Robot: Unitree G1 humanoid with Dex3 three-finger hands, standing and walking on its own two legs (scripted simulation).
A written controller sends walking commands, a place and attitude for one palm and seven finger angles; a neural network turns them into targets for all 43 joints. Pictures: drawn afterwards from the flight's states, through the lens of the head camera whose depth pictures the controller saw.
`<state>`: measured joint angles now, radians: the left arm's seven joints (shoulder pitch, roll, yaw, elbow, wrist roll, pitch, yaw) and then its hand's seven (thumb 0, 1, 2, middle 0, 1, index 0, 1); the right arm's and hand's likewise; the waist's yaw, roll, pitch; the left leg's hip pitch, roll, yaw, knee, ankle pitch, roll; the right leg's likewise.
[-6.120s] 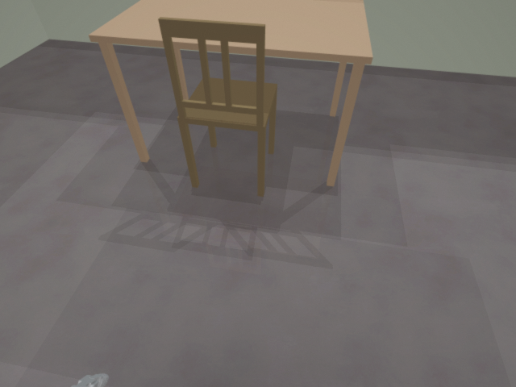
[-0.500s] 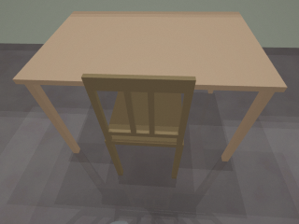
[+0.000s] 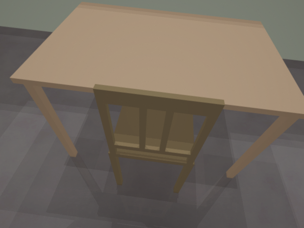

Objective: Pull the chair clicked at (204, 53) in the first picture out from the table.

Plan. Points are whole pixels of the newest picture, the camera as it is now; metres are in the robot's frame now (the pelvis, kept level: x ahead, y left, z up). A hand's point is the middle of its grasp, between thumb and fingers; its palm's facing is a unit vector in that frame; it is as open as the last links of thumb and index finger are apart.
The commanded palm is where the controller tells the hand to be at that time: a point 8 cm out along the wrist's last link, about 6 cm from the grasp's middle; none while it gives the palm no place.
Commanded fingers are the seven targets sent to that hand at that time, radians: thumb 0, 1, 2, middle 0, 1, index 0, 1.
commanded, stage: come to a stop and stand still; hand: left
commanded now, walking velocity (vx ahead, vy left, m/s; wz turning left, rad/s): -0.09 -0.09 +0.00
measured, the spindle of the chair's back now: (142, 129) +0.46 +0.08 -0.10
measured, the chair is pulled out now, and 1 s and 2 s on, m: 0.00 0.00 0.00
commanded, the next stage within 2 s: look again from close up in 0.70 s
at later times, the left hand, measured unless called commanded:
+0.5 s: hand out of the picture -0.03 +0.09 -0.17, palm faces +0.05 -0.98 -0.21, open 7.3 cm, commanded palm none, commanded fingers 0.00 0.90 0.90 -0.20 -0.30 -0.20 -0.30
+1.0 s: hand out of the picture -0.05 +0.11 -0.18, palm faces +0.08 -0.98 -0.19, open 7.4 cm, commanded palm none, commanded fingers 0.00 0.90 0.90 -0.20 -0.30 -0.20 -0.30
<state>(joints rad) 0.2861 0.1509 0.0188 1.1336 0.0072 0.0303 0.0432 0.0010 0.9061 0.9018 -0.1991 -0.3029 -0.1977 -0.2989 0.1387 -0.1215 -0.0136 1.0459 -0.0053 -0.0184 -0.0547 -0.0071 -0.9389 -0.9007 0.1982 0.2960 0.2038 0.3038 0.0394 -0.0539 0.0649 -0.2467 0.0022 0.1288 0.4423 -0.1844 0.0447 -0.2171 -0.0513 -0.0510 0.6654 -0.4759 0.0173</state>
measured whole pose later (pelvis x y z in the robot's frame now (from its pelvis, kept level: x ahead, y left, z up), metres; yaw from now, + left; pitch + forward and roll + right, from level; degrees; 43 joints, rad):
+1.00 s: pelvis -0.03 -0.05 -0.01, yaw +2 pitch -1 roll -2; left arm 0.32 0.10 0.01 1.10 0.02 -0.02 0.05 0.01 0.91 0.90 -0.20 -0.30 -0.20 -0.30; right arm 0.31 -0.16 -0.01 1.06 -0.01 -0.01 -0.03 0.02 -0.93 -0.90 0.19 0.30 0.20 0.30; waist -0.02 0.05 0.01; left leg -0.23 0.03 0.03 0.56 -0.32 0.01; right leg -0.20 0.03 -0.12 0.51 -0.30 -0.04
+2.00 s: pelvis -0.02 -0.02 +0.00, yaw +0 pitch -1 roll +1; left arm 0.47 0.17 0.00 0.64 -0.07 0.07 0.09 0.04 0.95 0.90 -0.20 -0.30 -0.20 -0.30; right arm 0.36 -0.16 0.03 1.01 0.02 -0.12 -0.05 0.03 -0.93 -0.90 0.20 0.30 0.20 0.30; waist 0.01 -0.02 0.02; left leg -0.17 -0.05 0.10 0.45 -0.28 0.06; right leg -0.20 -0.05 -0.05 0.53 -0.31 0.00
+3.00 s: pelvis -0.07 -0.04 -0.09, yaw +2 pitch +16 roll -2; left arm 0.36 0.25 0.18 0.11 -0.27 -0.46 -0.33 0.00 -0.16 0.45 -0.09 -0.14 -0.09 -0.13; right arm 0.23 -0.27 -0.04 0.59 0.04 -0.25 -0.05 0.02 -0.90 -0.90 0.20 0.30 0.20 0.30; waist -0.02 0.02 -0.12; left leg -0.92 0.02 0.02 1.15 -0.51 0.04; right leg -0.88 -0.02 -0.12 1.11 -0.51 -0.03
